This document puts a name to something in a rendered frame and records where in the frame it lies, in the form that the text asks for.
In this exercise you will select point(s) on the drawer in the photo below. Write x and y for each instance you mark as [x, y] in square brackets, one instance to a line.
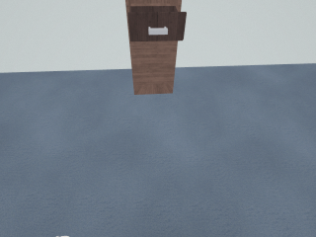
[140, 18]

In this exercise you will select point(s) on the handle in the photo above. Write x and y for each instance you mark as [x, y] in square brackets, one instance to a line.
[157, 31]

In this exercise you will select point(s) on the cabinet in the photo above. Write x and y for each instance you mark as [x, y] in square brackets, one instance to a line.
[153, 63]

